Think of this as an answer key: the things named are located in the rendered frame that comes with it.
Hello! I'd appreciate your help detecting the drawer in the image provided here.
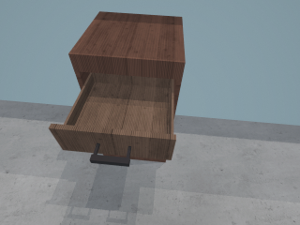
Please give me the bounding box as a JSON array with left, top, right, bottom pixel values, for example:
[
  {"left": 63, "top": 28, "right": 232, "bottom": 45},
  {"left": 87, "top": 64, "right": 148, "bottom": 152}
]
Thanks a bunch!
[{"left": 49, "top": 72, "right": 176, "bottom": 160}]

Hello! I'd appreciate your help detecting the cabinet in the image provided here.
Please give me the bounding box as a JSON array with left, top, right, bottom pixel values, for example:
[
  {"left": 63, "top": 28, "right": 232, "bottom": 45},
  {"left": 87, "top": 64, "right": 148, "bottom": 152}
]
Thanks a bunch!
[{"left": 68, "top": 11, "right": 186, "bottom": 163}]

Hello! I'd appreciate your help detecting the handle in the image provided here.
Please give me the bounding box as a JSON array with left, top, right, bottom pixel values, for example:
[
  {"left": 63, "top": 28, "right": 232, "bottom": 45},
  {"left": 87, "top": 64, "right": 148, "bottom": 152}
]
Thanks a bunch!
[{"left": 89, "top": 143, "right": 131, "bottom": 167}]

